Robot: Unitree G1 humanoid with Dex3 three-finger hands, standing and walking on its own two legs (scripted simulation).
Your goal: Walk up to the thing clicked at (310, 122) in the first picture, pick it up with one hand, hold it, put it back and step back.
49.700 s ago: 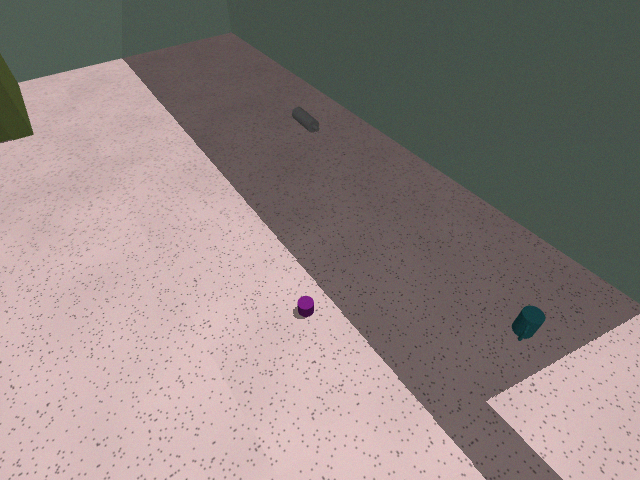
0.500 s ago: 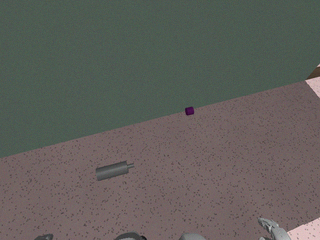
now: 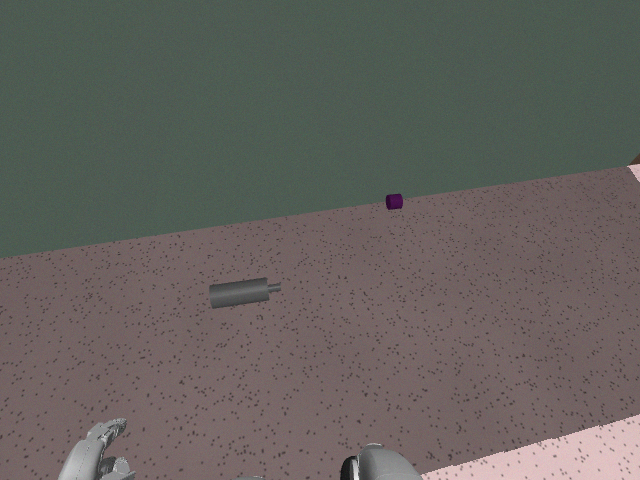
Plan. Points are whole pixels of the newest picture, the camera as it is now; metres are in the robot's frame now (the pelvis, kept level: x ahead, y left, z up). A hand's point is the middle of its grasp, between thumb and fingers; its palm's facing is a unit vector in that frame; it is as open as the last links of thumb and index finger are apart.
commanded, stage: step back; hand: left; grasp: from above
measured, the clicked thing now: (246, 291) +0.72 +0.22 -0.71
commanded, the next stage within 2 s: stand in 2.00 s
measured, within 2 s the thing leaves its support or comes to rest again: neither
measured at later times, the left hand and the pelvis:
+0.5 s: hand out of the picture -0.11 +0.22 -0.13, palm faces -0.05 -0.91 -0.42, open 7.4 cm; pelvis -0.17 -0.05 +0.01, yaw -4 degrees
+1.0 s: hand out of the picture -0.25 +0.21 -0.14, palm faces -0.03 -0.92 -0.38, open 7.4 cm; pelvis -0.34 -0.06 +0.01, yaw -2 degrees
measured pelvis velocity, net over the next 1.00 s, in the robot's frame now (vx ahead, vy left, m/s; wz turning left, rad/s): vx -0.34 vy -0.06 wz -0.04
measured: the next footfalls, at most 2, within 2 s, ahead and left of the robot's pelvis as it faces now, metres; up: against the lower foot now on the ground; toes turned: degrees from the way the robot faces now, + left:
right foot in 0.34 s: -0.13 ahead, -0.17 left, +0.00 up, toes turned -1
left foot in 0.72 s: -0.22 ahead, +0.07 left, +0.00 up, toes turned +0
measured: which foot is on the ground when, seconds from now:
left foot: down 0.00-0.38, up 0.40-0.70, down 0.72-1.00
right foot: up 0.00-0.32, down 0.34-0.74, up 0.76-1.00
